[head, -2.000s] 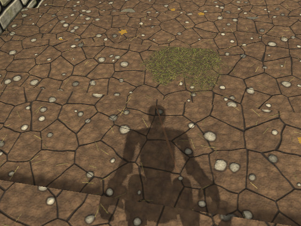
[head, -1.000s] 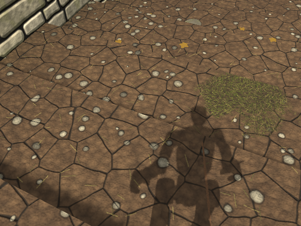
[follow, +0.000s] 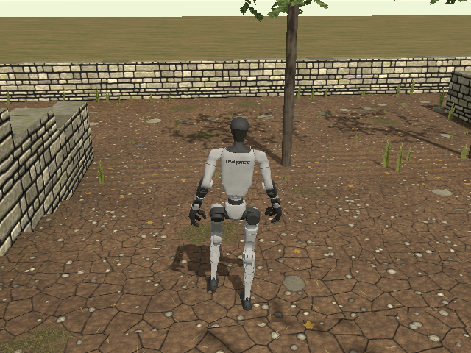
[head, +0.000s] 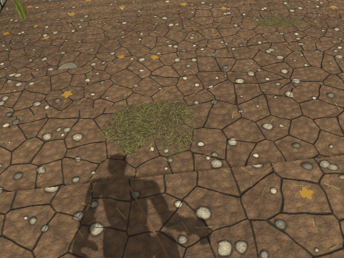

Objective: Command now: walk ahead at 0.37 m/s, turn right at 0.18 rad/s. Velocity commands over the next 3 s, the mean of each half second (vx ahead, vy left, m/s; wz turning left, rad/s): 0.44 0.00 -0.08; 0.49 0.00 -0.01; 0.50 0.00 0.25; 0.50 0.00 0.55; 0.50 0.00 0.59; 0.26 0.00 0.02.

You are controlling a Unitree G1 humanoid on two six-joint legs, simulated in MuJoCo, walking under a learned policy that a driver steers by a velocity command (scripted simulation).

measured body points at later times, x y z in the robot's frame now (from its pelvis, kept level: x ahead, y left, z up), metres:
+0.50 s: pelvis +0.21 +0.05 +0.00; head +0.23 +0.07 +0.45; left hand +0.31 +0.32 -0.14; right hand +0.20 -0.21 -0.13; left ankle +0.15 +0.12 -0.75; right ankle +0.29 -0.11 -0.68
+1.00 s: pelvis +0.53 +0.00 -0.18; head +0.57 -0.01 +0.27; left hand +0.55 +0.25 -0.32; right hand +0.56 -0.26 -0.33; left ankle +0.48 +0.13 -0.78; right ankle +0.54 -0.07 -0.91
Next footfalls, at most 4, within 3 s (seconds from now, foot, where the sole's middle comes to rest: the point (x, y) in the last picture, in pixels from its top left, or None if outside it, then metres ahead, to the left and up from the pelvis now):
0.22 left None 0.19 0.12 -0.79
0.84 right None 0.58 -0.07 -0.95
1.26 left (171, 209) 0.83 0.10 -0.95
2.04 right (196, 151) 1.32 -0.04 -1.11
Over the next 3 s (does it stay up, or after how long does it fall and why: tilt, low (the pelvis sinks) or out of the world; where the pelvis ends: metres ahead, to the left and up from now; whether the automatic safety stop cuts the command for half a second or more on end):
stays up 1.47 0.21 -0.35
